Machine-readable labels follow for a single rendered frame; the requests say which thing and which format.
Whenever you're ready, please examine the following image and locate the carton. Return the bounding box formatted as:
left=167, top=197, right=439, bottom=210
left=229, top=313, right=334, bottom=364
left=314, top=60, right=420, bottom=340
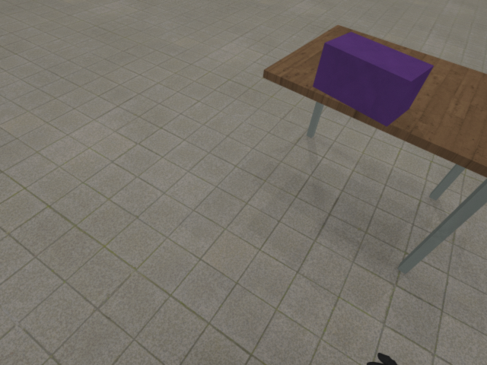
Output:
left=313, top=32, right=434, bottom=127

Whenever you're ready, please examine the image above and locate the table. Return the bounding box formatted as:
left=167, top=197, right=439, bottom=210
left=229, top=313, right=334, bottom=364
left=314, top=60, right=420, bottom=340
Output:
left=263, top=25, right=487, bottom=274

